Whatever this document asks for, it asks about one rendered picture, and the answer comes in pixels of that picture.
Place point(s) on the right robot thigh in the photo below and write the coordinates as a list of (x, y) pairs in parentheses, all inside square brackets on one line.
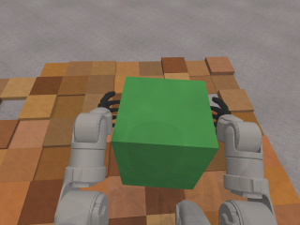
[(189, 213)]

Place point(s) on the robot right hand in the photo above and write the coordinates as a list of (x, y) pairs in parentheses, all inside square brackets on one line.
[(220, 111)]

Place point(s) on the carton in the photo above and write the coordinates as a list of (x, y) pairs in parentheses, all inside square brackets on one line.
[(164, 134)]

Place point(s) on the robot left hand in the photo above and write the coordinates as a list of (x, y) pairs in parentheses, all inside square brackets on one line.
[(104, 103)]

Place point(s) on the robot left forearm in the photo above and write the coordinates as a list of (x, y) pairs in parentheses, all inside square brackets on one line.
[(87, 155)]

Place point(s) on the robot right forearm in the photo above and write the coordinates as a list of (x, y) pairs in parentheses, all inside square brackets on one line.
[(243, 147)]

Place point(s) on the right robot upper arm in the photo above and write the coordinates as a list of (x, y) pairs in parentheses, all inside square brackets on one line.
[(234, 212)]

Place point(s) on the left robot upper arm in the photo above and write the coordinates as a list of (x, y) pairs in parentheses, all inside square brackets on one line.
[(83, 207)]

